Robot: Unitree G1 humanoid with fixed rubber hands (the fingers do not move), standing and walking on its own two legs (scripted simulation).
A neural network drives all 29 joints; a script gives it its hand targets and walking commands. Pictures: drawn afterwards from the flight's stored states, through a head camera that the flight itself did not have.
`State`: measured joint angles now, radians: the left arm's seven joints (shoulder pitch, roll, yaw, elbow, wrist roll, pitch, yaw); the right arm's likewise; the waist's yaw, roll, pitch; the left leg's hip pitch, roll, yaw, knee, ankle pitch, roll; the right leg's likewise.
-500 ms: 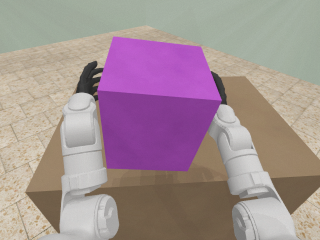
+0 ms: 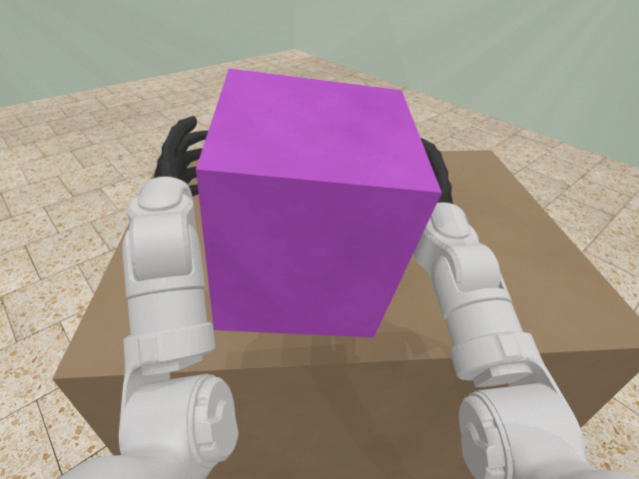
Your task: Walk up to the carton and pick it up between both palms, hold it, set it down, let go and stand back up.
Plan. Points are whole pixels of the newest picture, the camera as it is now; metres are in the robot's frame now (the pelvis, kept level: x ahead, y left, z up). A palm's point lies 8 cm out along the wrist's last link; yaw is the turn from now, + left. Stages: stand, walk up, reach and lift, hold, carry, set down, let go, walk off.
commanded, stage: hold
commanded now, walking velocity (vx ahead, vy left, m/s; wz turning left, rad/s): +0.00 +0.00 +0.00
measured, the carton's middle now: (306, 212) +0.38 +0.01 +0.19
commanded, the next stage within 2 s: none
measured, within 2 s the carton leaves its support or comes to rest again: neither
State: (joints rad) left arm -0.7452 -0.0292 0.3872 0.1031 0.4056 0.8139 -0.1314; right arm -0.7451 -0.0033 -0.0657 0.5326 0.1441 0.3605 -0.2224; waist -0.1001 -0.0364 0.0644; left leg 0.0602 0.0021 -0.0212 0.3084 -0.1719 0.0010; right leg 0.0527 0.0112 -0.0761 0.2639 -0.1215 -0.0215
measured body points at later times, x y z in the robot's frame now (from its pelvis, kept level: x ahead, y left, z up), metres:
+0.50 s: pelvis +0.01 +0.01 +0.00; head -0.05 +0.02 +0.45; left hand +0.38 +0.16 +0.24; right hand +0.38 -0.15 +0.21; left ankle +0.02 +0.12 -0.75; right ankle +0.03 -0.10 -0.75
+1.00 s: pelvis +0.00 +0.00 +0.00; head -0.06 +0.02 +0.45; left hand +0.38 +0.16 +0.24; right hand +0.37 -0.15 +0.21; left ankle +0.02 +0.12 -0.75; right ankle +0.03 -0.10 -0.75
